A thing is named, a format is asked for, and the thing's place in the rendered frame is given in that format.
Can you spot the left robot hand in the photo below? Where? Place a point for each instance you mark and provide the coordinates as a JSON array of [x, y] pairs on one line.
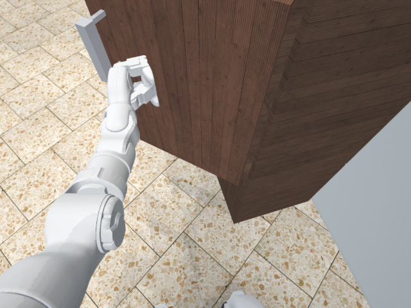
[[120, 88]]

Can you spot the robot left forearm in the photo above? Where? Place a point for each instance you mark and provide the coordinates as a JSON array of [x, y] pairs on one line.
[[111, 163]]

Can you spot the handle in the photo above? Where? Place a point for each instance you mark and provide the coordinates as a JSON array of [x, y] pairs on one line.
[[92, 41]]

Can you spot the cupboard door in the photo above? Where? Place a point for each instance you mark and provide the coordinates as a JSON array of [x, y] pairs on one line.
[[212, 62]]

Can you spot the left robot upper arm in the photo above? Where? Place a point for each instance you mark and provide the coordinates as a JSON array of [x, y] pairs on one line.
[[80, 230]]

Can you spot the right robot shin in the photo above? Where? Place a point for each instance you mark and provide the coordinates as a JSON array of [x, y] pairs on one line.
[[237, 293]]

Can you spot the right robot thigh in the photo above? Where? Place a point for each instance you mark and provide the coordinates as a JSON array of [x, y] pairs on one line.
[[243, 301]]

